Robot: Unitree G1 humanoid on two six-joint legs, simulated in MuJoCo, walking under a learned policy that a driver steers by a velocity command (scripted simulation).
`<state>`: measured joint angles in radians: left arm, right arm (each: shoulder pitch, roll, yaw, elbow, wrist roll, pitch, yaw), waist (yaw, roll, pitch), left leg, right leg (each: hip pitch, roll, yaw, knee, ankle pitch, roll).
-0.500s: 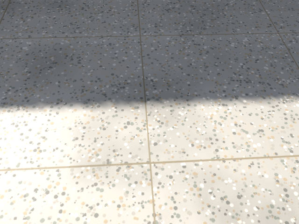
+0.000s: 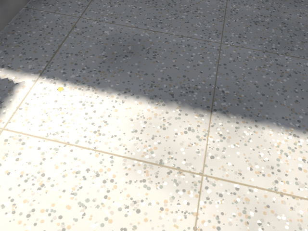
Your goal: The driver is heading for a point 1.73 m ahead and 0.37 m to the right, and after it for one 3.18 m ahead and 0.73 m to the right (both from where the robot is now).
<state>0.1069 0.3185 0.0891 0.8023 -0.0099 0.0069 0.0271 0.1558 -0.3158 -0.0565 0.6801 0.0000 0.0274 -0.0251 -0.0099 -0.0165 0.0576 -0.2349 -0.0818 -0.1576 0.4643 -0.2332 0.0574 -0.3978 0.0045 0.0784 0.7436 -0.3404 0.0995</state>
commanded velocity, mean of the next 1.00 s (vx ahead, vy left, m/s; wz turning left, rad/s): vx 0.20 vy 0.00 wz -0.28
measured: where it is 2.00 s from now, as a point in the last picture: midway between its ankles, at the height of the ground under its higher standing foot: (211, 172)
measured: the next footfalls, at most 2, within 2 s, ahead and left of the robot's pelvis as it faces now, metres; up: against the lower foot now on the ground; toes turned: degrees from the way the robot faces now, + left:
right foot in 0.08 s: +0.06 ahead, -0.15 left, +0.00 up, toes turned +2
right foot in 0.74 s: +0.10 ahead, -0.23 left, +0.00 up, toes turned -24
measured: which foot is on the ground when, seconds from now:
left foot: down 0.00-0.76, up 0.78-1.00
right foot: up 0.00-0.06, down 0.08-0.38, up 0.40-0.72, down 0.74-1.00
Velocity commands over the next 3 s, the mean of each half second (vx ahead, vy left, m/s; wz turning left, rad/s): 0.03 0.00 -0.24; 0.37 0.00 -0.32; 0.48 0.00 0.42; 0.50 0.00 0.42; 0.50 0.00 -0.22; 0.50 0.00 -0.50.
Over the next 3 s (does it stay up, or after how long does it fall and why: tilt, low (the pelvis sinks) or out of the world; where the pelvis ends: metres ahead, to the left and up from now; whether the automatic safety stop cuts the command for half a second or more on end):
stays up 1.21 -0.33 0.00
